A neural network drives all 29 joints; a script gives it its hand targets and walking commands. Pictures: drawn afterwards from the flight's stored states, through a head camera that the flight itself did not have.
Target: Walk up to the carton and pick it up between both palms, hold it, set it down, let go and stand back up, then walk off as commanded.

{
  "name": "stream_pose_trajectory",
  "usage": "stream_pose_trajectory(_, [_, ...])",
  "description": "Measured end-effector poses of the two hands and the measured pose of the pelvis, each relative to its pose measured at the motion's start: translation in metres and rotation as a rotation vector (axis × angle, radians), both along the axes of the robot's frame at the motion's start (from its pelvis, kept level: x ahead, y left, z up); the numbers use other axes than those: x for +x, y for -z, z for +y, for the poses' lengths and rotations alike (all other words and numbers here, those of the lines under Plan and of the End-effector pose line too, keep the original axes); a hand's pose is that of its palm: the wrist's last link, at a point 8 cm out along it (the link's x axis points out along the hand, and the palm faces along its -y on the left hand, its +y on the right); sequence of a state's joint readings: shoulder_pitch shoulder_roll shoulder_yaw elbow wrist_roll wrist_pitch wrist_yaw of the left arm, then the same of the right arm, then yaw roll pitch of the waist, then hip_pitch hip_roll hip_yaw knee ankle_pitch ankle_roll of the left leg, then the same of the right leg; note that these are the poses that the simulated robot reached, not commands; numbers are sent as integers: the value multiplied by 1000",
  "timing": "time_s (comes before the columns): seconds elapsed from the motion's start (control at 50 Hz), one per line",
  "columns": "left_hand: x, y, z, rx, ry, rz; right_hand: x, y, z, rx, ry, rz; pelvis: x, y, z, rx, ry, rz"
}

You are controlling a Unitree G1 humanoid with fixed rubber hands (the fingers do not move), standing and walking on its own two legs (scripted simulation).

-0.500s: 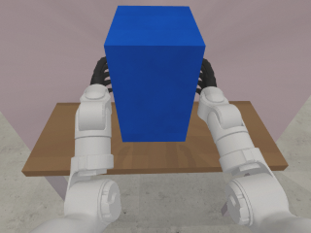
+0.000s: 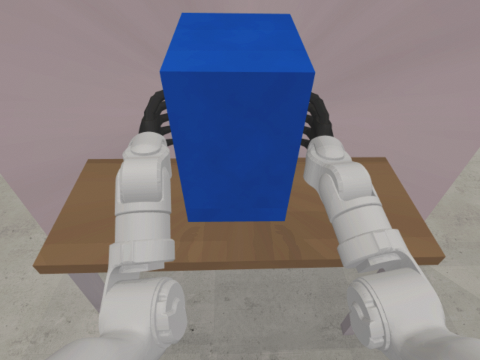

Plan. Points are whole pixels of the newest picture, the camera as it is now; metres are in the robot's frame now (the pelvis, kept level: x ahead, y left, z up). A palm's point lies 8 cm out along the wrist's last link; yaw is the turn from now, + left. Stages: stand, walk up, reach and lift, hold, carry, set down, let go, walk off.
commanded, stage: hold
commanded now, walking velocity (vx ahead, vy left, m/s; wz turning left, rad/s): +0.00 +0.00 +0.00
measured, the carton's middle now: (236, 123) +0.42 +0.01 +0.20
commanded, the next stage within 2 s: set down in 1.12 s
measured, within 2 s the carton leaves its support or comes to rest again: neither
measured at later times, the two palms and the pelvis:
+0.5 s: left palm (153, 138) +0.38 +0.14 +0.21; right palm (319, 141) +0.37 -0.12 +0.20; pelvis +0.00 +0.00 +0.00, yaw +0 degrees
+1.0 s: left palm (153, 138) +0.38 +0.14 +0.20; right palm (319, 141) +0.37 -0.12 +0.20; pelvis +0.00 +0.00 +0.00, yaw +0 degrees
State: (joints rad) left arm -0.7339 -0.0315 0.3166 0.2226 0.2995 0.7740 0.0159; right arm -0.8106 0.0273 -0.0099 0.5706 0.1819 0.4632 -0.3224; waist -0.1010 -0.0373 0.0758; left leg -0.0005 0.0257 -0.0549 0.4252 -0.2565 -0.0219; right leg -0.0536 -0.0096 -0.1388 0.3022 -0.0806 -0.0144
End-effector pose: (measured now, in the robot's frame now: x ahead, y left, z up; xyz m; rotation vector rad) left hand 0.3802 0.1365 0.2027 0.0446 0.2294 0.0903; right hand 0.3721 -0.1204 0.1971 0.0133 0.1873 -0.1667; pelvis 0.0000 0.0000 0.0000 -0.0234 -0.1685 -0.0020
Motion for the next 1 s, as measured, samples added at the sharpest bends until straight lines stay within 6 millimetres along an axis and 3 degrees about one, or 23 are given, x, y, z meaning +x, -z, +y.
stream_pose_trajectory(1.0, [1, -1, -1, 0, 0, 11, 0, 0, 0, 4, 4, 9, -3, 0, 0, 3, 1, -6])
